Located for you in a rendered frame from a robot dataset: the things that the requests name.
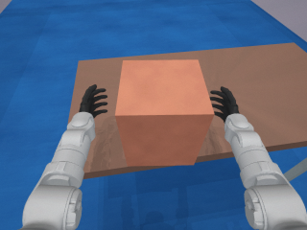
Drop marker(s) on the robot left upper arm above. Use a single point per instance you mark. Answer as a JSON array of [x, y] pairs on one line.
[[54, 207]]

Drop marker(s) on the right robot forearm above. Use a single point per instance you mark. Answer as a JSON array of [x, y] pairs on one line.
[[256, 166]]

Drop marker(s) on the table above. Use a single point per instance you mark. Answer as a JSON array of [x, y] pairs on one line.
[[268, 82]]

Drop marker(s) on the right robot hand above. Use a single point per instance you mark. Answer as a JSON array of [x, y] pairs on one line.
[[228, 102]]

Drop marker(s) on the left robot hand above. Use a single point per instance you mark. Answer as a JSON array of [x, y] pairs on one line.
[[88, 101]]

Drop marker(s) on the left robot forearm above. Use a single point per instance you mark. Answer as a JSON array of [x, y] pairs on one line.
[[66, 167]]

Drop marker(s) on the carton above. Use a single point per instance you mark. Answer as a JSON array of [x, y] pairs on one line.
[[163, 112]]

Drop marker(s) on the robot right upper arm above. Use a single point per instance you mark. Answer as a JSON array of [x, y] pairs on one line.
[[274, 207]]

